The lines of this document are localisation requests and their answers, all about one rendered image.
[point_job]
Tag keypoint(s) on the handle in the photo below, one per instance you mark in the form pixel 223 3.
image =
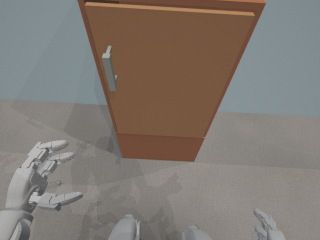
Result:
pixel 109 69

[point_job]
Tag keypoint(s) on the cupboard door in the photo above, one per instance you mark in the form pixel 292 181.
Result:
pixel 171 63

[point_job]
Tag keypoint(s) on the robot left forearm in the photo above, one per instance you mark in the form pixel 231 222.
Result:
pixel 15 224

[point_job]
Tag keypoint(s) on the right robot hand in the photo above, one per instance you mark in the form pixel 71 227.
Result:
pixel 270 231

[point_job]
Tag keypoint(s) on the robot right thigh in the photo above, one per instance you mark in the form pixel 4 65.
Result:
pixel 194 234

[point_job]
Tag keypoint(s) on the left robot hand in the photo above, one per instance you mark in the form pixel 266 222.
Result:
pixel 22 193

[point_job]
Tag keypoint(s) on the robot left shin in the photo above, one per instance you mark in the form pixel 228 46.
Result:
pixel 128 216

